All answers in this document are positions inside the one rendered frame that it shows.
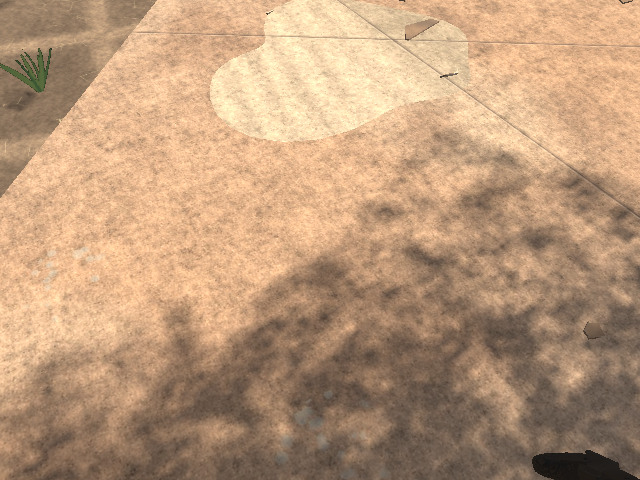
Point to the right robot hand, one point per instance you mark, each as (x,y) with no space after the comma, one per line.
(579,466)

